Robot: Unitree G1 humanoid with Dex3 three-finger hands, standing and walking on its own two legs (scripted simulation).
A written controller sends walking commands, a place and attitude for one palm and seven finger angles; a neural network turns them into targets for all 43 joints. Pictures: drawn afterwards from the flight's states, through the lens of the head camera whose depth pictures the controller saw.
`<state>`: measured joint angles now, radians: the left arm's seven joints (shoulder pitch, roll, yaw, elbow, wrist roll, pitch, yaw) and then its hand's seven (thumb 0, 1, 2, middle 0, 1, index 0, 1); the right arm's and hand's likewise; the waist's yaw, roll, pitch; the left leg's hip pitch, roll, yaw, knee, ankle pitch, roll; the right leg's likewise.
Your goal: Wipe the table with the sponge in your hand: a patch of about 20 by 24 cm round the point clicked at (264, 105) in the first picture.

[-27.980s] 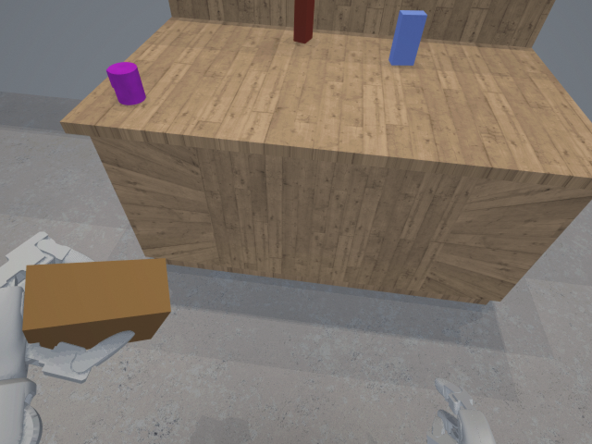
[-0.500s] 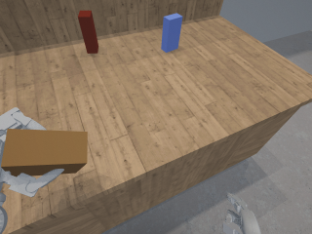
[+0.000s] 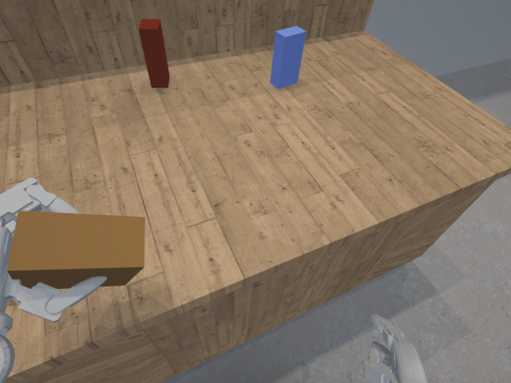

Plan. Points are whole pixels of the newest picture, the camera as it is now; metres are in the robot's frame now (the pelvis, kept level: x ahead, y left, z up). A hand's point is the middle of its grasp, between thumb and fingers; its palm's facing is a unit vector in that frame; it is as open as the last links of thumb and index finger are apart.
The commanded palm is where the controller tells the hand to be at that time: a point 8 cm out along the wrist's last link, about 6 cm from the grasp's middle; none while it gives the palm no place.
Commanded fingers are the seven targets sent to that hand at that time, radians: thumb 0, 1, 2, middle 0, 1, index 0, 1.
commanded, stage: shuffle to correct the standing spot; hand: left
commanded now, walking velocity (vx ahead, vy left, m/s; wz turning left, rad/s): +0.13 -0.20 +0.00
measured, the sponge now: (99, 254) +0.23 +0.21 +0.14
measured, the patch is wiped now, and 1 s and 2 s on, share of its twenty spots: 0.00 0.00 0.00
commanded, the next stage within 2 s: none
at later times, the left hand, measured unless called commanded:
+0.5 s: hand (63, 248) +0.23 +0.24 +0.16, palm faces +0.29 -0.88 -0.38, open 9.7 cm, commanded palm +0.17 +0.28 +0.18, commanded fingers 0.00 0.10 1.30 -1.20 -1.60 -1.20 -1.60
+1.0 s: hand (56, 259) +0.21 +0.24 +0.16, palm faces +0.32 -0.88 -0.36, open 9.7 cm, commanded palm +0.16 +0.28 +0.18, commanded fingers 0.00 0.10 1.30 -1.20 -1.60 -1.20 -1.60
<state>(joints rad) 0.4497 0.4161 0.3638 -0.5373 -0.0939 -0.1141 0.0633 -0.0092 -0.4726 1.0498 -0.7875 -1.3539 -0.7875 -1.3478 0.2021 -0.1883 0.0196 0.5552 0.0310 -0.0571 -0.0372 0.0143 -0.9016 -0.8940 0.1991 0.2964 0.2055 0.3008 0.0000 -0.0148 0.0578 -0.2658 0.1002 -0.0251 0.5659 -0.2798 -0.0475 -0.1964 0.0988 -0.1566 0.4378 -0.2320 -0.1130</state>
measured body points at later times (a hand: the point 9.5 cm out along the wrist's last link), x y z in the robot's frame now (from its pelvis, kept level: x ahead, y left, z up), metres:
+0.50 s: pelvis +0.01 +0.00 +0.00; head +0.03 +0.02 +0.45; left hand +0.20 +0.29 +0.18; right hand +0.17 -0.22 -0.08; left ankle +0.01 +0.16 -0.73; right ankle +0.01 -0.04 -0.73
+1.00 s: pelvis +0.00 +0.00 +0.00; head +0.01 +0.02 +0.45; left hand +0.19 +0.29 +0.18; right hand +0.16 -0.23 -0.08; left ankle +0.01 +0.16 -0.73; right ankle +0.01 -0.04 -0.73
